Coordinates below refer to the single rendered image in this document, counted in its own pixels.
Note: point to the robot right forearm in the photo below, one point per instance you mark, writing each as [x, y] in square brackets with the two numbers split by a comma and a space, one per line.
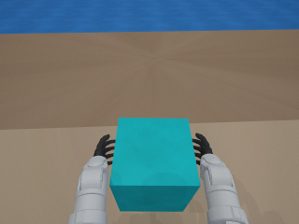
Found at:
[221, 195]

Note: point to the carton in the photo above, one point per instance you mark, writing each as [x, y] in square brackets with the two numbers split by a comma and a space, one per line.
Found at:
[154, 166]

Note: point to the robot left forearm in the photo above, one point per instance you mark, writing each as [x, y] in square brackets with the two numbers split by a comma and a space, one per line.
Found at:
[91, 194]

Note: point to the robot right hand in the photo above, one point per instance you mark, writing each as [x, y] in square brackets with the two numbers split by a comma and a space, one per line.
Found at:
[204, 147]

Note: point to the robot left hand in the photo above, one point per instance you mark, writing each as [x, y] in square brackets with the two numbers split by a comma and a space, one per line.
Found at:
[101, 148]

